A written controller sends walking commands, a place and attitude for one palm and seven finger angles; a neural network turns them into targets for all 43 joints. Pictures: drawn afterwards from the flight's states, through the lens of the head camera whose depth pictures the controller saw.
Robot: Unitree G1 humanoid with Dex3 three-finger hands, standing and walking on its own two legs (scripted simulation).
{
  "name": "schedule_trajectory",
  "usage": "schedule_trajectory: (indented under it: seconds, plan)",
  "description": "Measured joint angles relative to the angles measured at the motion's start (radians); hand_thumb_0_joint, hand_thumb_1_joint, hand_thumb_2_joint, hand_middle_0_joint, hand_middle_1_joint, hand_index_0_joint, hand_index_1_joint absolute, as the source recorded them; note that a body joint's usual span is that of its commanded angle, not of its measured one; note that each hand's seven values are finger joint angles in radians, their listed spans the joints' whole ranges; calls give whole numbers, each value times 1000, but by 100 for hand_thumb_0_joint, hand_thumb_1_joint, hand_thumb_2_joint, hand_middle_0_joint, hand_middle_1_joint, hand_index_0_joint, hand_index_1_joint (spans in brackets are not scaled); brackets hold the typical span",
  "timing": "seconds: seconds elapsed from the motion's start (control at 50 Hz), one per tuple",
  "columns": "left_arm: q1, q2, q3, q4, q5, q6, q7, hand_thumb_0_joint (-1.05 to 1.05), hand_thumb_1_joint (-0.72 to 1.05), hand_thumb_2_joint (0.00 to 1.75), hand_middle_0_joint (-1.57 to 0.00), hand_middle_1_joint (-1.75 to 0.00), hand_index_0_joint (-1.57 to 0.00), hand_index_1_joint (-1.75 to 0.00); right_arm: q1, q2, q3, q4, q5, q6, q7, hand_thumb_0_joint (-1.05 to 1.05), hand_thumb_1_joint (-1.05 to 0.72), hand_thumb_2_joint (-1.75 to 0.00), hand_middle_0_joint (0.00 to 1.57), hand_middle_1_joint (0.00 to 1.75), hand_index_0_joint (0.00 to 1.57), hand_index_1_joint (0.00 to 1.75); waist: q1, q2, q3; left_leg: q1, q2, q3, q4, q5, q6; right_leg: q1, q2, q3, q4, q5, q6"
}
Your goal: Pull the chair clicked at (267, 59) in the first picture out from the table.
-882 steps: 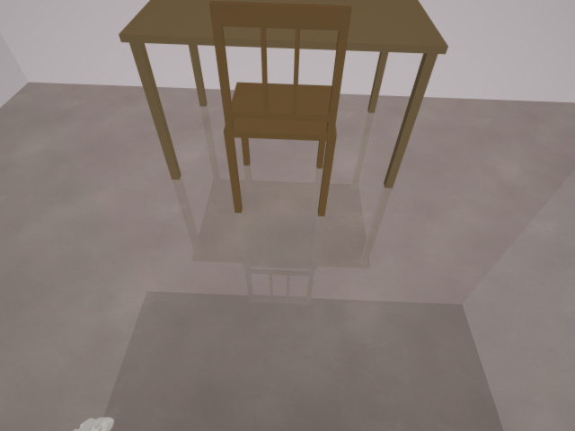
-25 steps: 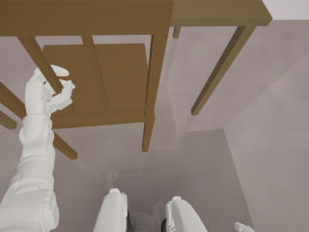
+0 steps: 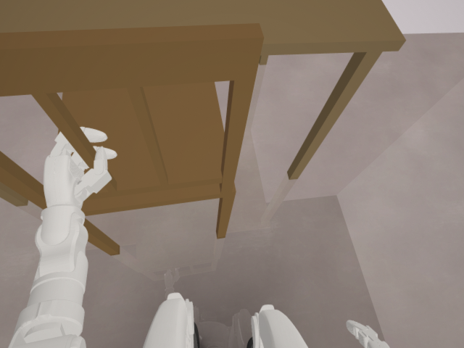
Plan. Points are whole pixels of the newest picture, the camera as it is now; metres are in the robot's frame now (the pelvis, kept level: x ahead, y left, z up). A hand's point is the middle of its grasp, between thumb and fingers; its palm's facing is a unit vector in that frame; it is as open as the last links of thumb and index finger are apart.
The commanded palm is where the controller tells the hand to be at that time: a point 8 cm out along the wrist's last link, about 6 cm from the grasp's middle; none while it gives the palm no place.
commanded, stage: hook a spindle and tug to test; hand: left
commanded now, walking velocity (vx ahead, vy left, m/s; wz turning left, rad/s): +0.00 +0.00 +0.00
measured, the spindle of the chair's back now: (86, 151) +0.43 +0.24 +0.03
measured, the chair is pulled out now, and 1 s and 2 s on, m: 0.01 0.12 0.19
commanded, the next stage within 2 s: step backward, pulling the chair out in 0.12 s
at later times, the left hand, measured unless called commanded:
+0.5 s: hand (108, 172) +0.39 +0.20 +0.03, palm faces +0.22 -0.97 -0.14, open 5.1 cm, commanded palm +0.36 +0.24 +0.03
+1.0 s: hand (130, 223) +0.31 +0.15 +0.03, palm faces +0.16 -0.97 -0.18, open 4.9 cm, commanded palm +0.29 +0.20 +0.04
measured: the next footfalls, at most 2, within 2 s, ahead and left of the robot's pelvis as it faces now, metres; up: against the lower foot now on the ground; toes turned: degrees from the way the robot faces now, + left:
left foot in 1.66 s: -0.07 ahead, +0.14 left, +0.00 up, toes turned +4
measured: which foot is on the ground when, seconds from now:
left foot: down 0.00-1.00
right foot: down 0.00-1.00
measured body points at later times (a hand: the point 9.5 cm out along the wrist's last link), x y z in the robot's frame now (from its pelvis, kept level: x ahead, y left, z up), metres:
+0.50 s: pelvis +0.02 +0.00 +0.08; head +0.10 +0.02 +0.52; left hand +0.37 +0.25 +0.04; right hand +0.11 -0.25 -0.04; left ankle +0.03 +0.09 -0.63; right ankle -0.03 -0.14 -0.63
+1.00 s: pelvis -0.05 -0.02 +0.10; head +0.03 -0.02 +0.54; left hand +0.29 +0.20 +0.05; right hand +0.04 -0.29 -0.03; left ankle +0.03 +0.09 -0.63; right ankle -0.03 -0.14 -0.63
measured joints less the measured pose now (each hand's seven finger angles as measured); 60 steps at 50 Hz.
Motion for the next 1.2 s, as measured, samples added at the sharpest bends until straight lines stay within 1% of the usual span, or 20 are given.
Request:
schedule_trajectory:
  seconds: [0.12, 0.24, 0.26, 0.28, 0.3, 0.32, 0.34, 0.36, 0.38, 0.4, 0.42, 0.46, 0.54, 0.58, 0.66, 0.78, 0.9, 0.98, 1.1, 1.2]
  plan:
    - [37, -23, -20, -35, 3, -14, 6, 1, 80, 81, -41, -140, -39, -144, -14, 2, 1, 0, -2, -8, -1, 1, -90, -90, 21, 30, 20, 30, 13, -2, -3, 7, -5, -2, 1, -6, 0, 8, -4, -2, 2, -8, 0]
    - [20, -25, -30, -25, 8, -11, 8, 1, 79, 83, -42, -140, -39, -144, -35, 2, 0, 3, -3, -11, -8, 1, -90, -90, 21, 30, 20, 30, 23, -2, -2, -2, -9, -10, 14, -7, -4, 3, -7, -10, 18, -16, -3]
    - [12, -23, -32, -36, 31, 16, 29, 1, 78, 83, -42, -139, -39, -144, -43, 6, 0, 1, 6, 4, -17, 1, -90, -90, 21, 30, 20, 30, 24, -7, 21, 22, -11, -8, 6, -5, -3, 26, -9, -9, 13, -16, -2]
    - [4, -15, -44, -48, 69, 66, 59, 1, 78, 83, -42, -138, -39, -144, -49, 12, 0, -5, 16, 24, -33, 1, -90, -90, 21, 30, 20, 30, 24, -10, 54, 67, -14, -6, -17, 10, -10, 69, -14, -7, -17, 30, 3]
    - [-3, -10, -61, -48, 87, 122, 90, 2, 77, 83, -42, -136, -39, -144, -50, 16, 3, -11, 24, 41, -49, 1, -90, -90, 21, 30, 20, 30, 24, -9, 78, 116, -19, -4, -50, 22, -14, 117, -18, -6, -49, 58, 4]
    - [-7, -8, -80, -34, 102, 170, 120, 2, 77, 84, -41, -133, -39, -144, -47, 20, 7, -16, 32, 55, -63, 1, -90, -90, 21, 30, 20, 30, 24, -3, 90, 162, -22, -3, -91, 32, -11, 164, -19, -7, -89, 57, 3]
    - [-11, -10, -97, -8, 108, 210, 146, 2, 77, 84, -41, -130, -39, -144, -41, 22, 11, -19, 40, 66, -75, 1, -90, -90, 20, 30, 20, 30, 24, 4, 94, 207, -23, -1, -138, 44, -6, 208, -19, -6, -138, 57, 3]
    - [-16, -16, -109, 27, 103, 241, 166, 3, 77, 84, -39, -127, -40, -144, -34, 24, 17, -20, 47, 75, -86, 1, -90, -90, 20, 30, 20, 30, 26, 8, 94, 251, -24, 3, -189, 63, 0, 251, -18, -2, -191, 67, 4]
    - [-22, -26, -112, 67, 92, 256, 181, 3, 77, 84, -37, -123, -40, -145, -25, 26, 24, -19, 51, 80, -95, 1, -90, -90, 20, 30, 20, 30, 27, 7, 93, 294, -25, 8, -241, 83, 2, 292, -18, 2, -244, 85, 4]
    - [-30, -35, -112, 106, 86, 265, 191, 3, 77, 84, -35, -119, -41, -145, -16, 27, 30, -18, 54, 83, -103, 1, -90, -90, 21, 30, 20, 30, 27, 1, 91, 335, -28, 14, -290, 102, 1, 330, -20, 7, -295, 154, 6]
    - [-38, -43, -113, 143, 86, 269, 200, 4, 77, 83, -34, -116, -42, -145, -6, 28, 35, -15, 55, 84, -109, 1, -90, -90, 21, 30, 20, 30, 27, -4, 90, 372, -30, 18, -333, 118, -1, 365, -22, 9, -337, 179, 7]
    - [-58, -52, -119, 215, 95, 269, 208, 4, 77, 83, -33, -111, -44, -145, 8, 23, 37, -6, 55, 83, -116, 1, -90, -90, 21, 30, 20, 30, 26, -8, 91, 430, -30, 18, -403, 146, -4, 422, -20, 7, -403, 185, 8]
    - [-111, -44, -145, 334, 123, 267, 205, 4, 77, 83, -34, -110, -47, -145, 13, 5, 21, 18, 48, 80, -124, 1, -90, -90, 21, 30, 20, 30, 26, -9, 120, 517, -26, 15, -493, 189, -4, 502, -13, 2, -484, 237, 11]
    - [-126, -38, -154, 368, 130, 262, 199, 4, 77, 82, -34, -111, -48, -145, 11, -3, 12, 27, 45, 78, -125, 0, -90, -90, 21, 30, 20, 30, 22, -14, 137, 546, -27, 18, -521, 205, -4, 531, -14, 4, -514, 251, 10]
    - [-127, -31, -154, 376, 129, 250, 193, 4, 77, 82, -34, -112, -49, -145, 1, -14, -3, 40, 37, 68, -124, 0, -90, -90, 21, 30, 20, 30, 19, -25, 174, 584, -32, 36, -557, 230, -3, 570, -20, 19, -558, 250, 7]
    - [-92, -48, -136, 336, 121, 240, 197, 3, 77, 81, -33, -113, -50, -145, -20, -10, -10, 53, 34, 56, -119, 1, -90, -90, 21, 30, 20, 30, 18, -4, 236, 620, -14, 42, -601, 273, -13, 603, -2, 26, -607, 293, -3]
    - [-82, -74, -157, 351, 120, 231, 210, 2, 76, 80, -31, -113, -50, -145, -23, 6, -2, 78, 47, 43, -127, 1, -90, -90, 21, 30, 20, 30, 30, 7, 251, 639, 0, 28, -638, 320, -29, 622, 15, 13, -640, 335, -18]
    - [-99, -90, -181, 395, 117, 229, 220, 2, 76, 80, -29, -112, -50, -145, -35, -3, -2, 100, 55, 24, -137, 1, -90, -90, 21, 30, 20, 30, 28, 14, 259, 649, -3, 14, -649, 346, -32, 631, 14, -2, -637, 348, -23]
    - [-114, -113, -224, 443, 120, 216, 234, 1, 75, 79, -28, -112, -50, -145, -48, -36, -12, 135, 62, -21, -151, 1, -90, -90, 21, 30, 20, 30, 23, 20, 273, 665, -22, 2, -652, 352, -29, 649, -3, -13, -632, 362, -16]
    - [-115, -122, -267, 453, 133, 205, 232, 0, 74, 79, -27, -114, -50, -145, -36, -45, -15, 157, 56, -57, -161, 1, -90, -90, 21, 30, 20, 30, 42, 5, 269, 678, -37, 16, -671, 389, -5, 643, -19, -2, -610, 353, -3]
